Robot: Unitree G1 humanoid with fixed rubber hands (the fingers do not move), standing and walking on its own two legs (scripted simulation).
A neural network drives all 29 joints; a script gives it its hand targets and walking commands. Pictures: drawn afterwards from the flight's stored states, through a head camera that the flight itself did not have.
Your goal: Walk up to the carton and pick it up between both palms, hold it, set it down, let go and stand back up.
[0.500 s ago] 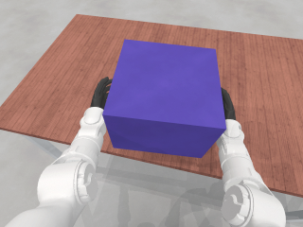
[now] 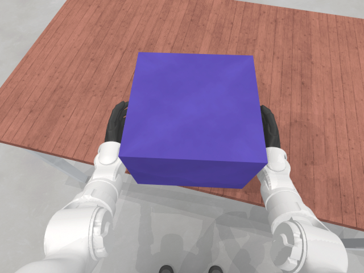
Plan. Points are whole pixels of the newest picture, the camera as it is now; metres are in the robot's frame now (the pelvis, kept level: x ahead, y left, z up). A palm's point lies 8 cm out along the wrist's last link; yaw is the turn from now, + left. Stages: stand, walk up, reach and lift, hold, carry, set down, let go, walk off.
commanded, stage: set down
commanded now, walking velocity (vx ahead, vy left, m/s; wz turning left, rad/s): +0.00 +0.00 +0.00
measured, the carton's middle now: (192, 123) +0.46 -0.01 -0.03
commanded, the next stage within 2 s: none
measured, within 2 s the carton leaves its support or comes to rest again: neither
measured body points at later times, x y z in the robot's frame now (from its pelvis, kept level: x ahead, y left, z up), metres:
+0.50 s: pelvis -0.05 +0.00 -0.01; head +0.07 +0.01 +0.42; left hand +0.47 +0.20 +0.08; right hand +0.43 -0.25 +0.09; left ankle -0.03 +0.10 -0.74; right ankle -0.03 -0.12 -0.74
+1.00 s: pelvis -0.07 -0.01 -0.01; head +0.07 +0.01 +0.42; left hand +0.46 +0.19 +0.08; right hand +0.42 -0.24 +0.08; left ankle -0.03 +0.10 -0.74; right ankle -0.04 -0.12 -0.74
